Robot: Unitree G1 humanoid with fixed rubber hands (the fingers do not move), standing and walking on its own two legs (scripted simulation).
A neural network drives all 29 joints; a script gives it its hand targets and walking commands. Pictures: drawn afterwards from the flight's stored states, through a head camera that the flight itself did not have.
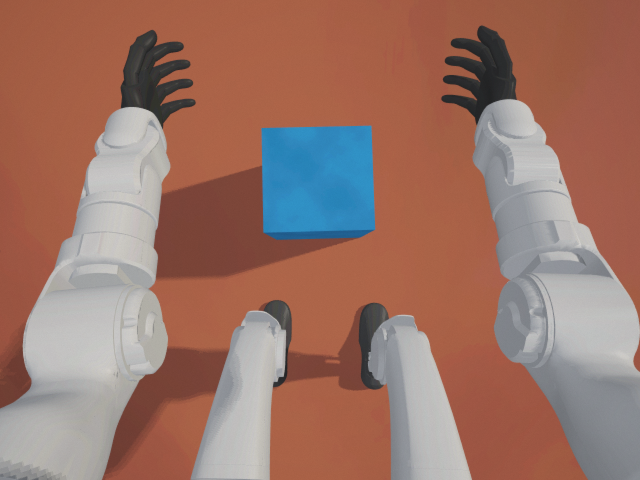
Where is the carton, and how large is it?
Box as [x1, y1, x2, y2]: [262, 126, 374, 239]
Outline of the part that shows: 370,126 262,128 263,232 276,239 359,237 373,230 374,209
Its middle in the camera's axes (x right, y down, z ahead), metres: -0.01 -0.10 +0.85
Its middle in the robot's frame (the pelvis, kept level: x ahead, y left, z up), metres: +0.49 +0.03 -0.51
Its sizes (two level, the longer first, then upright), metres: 0.210 0.200 0.250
